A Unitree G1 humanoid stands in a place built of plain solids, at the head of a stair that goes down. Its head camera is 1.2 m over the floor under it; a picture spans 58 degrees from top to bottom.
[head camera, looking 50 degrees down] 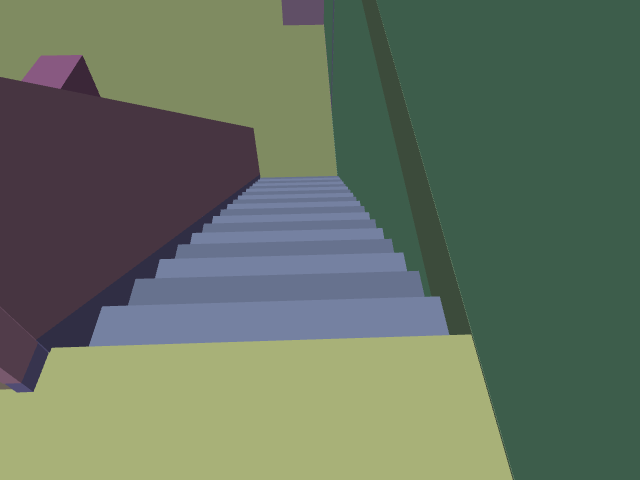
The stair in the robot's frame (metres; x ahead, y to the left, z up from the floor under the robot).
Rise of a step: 0.19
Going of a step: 0.26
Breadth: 1.27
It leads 2 degrees to the left of straight ahead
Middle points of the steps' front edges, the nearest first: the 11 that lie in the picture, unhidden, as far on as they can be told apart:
0.61 0.17 0.00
0.87 0.18 -0.19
1.13 0.19 -0.39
1.39 0.20 -0.58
1.65 0.21 -0.78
1.91 0.21 -0.97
2.17 0.22 -1.17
2.43 0.23 -1.36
2.69 0.24 -1.56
2.95 0.25 -1.75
3.21 0.26 -1.94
